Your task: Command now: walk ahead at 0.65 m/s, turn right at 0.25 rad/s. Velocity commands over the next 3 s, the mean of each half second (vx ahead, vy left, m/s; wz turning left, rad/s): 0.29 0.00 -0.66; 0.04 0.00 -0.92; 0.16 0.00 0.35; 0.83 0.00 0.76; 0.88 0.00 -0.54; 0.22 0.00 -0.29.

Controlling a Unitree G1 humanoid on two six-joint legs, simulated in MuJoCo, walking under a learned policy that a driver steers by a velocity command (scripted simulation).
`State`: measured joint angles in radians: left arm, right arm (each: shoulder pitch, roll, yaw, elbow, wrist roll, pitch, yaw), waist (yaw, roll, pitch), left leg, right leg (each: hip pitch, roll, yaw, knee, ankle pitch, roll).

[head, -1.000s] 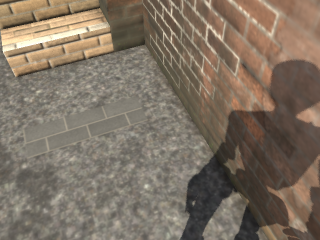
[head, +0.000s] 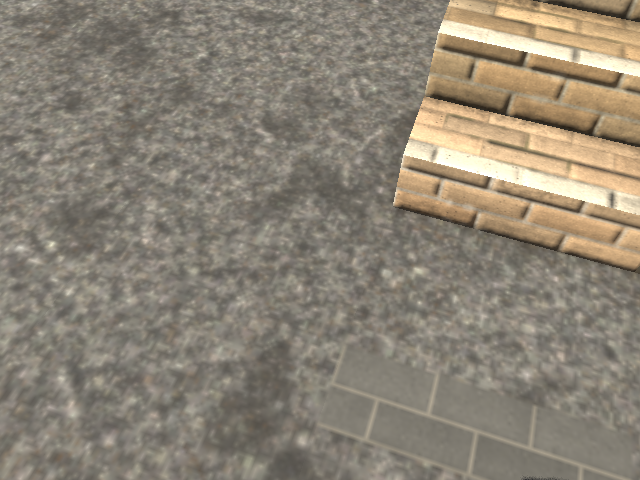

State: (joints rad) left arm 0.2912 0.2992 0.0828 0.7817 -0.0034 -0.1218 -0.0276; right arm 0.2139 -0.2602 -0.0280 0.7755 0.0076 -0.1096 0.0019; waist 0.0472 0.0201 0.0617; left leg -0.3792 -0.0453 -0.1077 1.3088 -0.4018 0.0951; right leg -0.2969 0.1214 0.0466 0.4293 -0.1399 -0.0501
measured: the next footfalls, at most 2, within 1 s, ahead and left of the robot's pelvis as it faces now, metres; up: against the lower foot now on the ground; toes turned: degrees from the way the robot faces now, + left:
left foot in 0.22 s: +0.37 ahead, +0.12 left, +0.00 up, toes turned -16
right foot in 0.66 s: +0.26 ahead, -0.12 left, +0.00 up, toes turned -39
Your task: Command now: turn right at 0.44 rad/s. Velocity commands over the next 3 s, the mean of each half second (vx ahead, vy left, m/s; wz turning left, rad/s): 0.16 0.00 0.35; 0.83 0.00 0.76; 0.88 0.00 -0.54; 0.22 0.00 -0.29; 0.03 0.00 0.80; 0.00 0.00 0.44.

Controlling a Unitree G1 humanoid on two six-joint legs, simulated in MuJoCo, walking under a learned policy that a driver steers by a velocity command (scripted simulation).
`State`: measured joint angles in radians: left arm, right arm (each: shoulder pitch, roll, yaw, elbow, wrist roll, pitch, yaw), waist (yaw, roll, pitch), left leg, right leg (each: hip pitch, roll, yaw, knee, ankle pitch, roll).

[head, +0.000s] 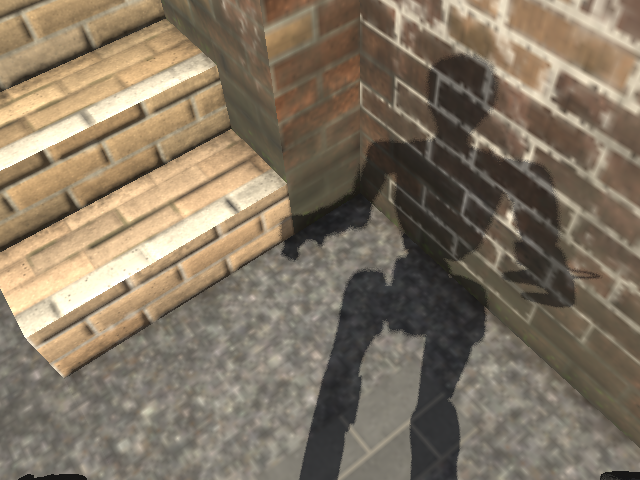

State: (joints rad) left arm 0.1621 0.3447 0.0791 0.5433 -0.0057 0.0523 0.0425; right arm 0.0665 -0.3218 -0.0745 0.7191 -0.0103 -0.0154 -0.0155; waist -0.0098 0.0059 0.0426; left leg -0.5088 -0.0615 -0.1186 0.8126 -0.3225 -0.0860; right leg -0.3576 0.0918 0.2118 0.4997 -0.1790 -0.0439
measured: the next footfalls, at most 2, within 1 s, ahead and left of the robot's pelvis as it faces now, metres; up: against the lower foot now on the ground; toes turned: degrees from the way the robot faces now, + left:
left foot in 0.12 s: +0.07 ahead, +0.15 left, +0.00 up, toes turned -3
right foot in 0.44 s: +0.06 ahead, -0.09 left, +0.00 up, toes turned +17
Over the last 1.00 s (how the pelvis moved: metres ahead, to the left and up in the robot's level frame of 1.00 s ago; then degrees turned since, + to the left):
0.27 -0.01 0.01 -52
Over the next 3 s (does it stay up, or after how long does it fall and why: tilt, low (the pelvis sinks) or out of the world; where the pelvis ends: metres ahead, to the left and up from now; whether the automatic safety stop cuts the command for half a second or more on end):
stays up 0.84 0.57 0.19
